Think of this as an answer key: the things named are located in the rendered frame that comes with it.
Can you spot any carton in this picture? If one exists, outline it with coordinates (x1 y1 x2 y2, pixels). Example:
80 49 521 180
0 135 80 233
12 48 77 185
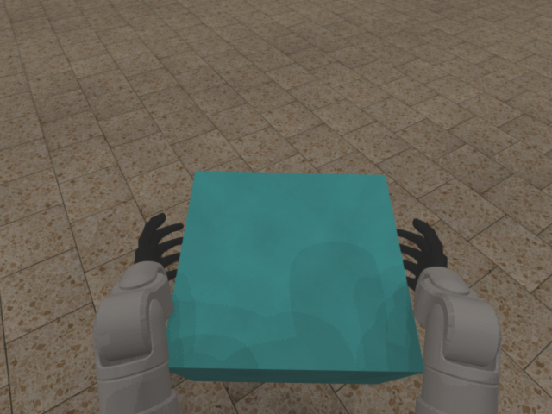
166 171 423 385

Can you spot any robot left hand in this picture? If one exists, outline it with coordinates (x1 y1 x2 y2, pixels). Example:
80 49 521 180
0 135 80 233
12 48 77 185
134 213 184 281

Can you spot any robot right hand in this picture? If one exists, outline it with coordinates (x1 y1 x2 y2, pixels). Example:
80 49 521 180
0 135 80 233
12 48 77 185
397 218 448 291

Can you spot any right robot forearm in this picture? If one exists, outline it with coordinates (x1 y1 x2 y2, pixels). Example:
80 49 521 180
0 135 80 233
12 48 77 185
413 267 501 414

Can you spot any left robot forearm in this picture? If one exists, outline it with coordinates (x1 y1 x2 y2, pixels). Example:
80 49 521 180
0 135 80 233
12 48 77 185
92 261 179 414

